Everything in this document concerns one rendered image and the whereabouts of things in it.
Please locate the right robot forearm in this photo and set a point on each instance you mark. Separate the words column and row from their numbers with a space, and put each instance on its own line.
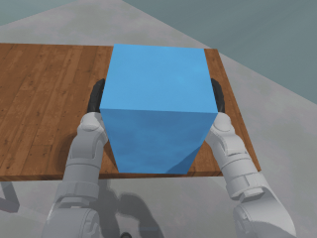
column 243, row 181

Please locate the robot left upper arm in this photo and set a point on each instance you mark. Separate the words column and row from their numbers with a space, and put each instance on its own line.
column 73, row 223

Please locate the table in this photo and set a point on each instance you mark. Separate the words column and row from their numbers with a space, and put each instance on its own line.
column 44, row 93

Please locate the carton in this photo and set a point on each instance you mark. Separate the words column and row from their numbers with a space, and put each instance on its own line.
column 157, row 107

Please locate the left robot hand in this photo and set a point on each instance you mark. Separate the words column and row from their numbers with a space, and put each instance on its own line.
column 96, row 96

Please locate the robot right upper arm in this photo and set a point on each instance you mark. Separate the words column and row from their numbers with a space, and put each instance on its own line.
column 262, row 218

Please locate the right robot hand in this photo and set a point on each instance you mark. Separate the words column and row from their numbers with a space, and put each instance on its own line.
column 219, row 96

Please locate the left robot forearm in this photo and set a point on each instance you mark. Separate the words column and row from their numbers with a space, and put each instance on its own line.
column 79, row 185

